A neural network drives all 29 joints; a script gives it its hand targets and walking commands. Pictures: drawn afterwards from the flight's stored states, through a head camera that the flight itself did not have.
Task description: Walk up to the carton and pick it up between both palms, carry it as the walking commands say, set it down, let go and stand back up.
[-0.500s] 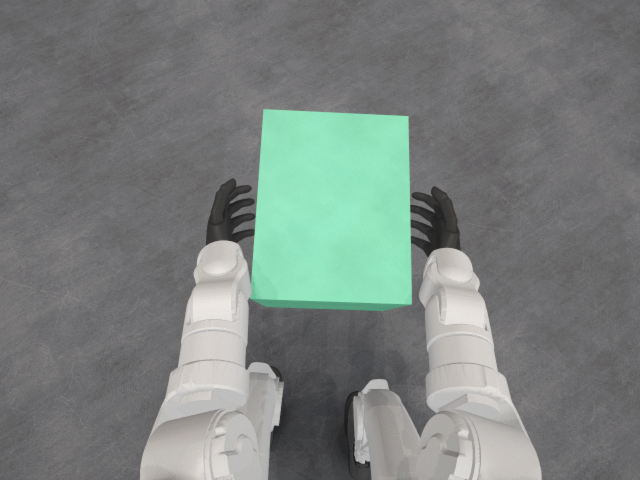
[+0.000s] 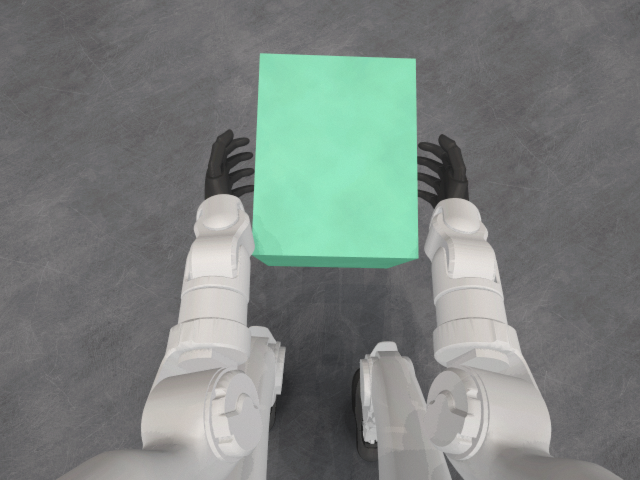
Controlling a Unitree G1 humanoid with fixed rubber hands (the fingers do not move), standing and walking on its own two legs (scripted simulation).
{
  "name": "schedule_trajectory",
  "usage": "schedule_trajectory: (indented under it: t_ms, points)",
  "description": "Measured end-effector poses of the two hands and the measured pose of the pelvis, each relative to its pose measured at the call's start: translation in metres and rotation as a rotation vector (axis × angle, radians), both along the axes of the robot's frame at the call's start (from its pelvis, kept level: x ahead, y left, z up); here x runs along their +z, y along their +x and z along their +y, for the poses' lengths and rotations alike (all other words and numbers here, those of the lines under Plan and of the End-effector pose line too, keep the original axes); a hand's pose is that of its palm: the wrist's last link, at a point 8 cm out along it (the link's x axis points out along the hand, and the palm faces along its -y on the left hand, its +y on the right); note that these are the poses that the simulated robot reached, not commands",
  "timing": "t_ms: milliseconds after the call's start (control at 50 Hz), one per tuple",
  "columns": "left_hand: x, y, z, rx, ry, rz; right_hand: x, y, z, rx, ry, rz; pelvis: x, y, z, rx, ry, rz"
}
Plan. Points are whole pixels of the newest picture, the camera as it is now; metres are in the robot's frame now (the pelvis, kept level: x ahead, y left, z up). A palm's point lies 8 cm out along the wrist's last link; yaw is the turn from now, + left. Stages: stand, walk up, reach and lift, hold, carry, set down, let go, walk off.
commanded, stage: set down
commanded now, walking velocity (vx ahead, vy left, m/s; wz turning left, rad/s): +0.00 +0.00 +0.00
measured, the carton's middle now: (332, 175) +0.50 +0.01 -0.15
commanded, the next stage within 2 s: none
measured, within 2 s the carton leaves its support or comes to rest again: neither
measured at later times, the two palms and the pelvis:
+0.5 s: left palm (237, 200) +0.46 +0.14 -0.15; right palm (427, 200) +0.48 -0.13 -0.15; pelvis -0.01 +0.00 -0.07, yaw +0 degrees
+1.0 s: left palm (247, 202) +0.48 +0.15 -0.24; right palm (412, 202) +0.50 -0.13 -0.24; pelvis -0.02 -0.01 -0.13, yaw +0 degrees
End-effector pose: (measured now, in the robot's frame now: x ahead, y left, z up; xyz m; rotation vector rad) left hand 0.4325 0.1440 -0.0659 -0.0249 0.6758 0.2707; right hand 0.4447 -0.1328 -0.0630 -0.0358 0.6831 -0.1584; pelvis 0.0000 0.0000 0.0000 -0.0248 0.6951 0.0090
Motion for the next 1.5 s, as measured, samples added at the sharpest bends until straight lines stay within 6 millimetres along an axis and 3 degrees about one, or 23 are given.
schedule_trajectory:
  t_ms: [740, 1500]
  points:
    - [-0.128, 0.038, 0.000, -0.010, 0.003, 0.022, -0.128, 0.045, -0.002, 0.045, -0.018, 0.024, -0.100, -0.020, -0.006, -0.012, 0.005, 0.097]
    - [-0.264, 0.076, 0.004, -0.049, -0.007, 0.051, -0.265, 0.083, -0.004, 0.101, -0.008, 0.060, -0.179, -0.023, -0.007, -0.023, 0.014, 0.076]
